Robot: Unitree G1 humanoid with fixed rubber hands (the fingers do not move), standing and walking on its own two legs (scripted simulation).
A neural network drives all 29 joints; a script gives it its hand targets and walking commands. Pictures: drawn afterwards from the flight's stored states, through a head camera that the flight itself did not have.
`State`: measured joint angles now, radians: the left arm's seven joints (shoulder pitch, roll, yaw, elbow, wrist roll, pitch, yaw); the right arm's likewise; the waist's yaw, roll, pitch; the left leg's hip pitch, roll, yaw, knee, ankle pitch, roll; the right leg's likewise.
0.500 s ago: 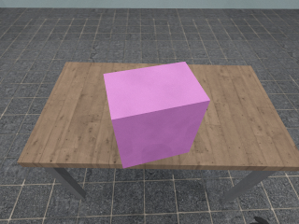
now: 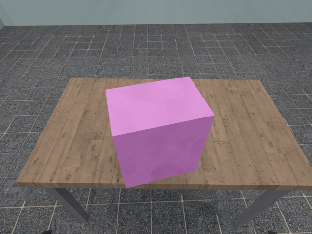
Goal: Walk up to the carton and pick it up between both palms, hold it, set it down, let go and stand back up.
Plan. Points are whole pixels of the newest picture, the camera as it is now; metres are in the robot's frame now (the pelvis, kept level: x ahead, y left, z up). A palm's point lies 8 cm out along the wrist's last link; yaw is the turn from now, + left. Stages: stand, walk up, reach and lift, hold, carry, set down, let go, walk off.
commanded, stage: walk up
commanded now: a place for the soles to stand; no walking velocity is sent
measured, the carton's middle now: (156, 134) +0.40 +0.00 +0.00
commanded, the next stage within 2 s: reach and lift in 1.78 s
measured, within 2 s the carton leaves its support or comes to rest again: neither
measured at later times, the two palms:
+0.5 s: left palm out of the picture +0.10 +0.34 -0.10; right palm out of the picture +0.09 -0.30 -0.09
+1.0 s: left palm out of the picture +0.11 +0.33 -0.10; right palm out of the picture +0.10 -0.30 -0.09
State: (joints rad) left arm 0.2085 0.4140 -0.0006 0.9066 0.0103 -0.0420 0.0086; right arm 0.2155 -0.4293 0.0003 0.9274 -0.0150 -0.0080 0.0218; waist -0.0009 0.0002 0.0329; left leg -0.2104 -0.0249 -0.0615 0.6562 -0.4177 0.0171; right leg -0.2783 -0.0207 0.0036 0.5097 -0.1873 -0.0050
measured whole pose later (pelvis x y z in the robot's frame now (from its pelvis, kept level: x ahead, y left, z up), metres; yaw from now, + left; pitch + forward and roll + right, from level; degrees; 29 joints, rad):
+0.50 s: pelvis +0.01 +0.02 +0.00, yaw +0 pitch -1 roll +0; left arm 0.17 0.43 0.00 0.96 0.01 -0.03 0.00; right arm 0.20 -0.42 0.00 0.95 -0.01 -0.03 0.02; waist 0.00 -0.02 0.03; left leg -0.15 -0.03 -0.06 0.49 -0.31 0.02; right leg -0.25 -0.03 0.00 0.46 -0.19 0.01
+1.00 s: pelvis +0.02 +0.01 +0.01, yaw +0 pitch -1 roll +0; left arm 0.14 0.43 0.00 1.00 0.01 -0.02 0.00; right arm 0.19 -0.42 0.00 0.95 -0.01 -0.03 0.01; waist 0.00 -0.01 0.03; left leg -0.14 -0.03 -0.06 0.46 -0.30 0.02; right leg -0.23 -0.03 0.00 0.45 -0.19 0.02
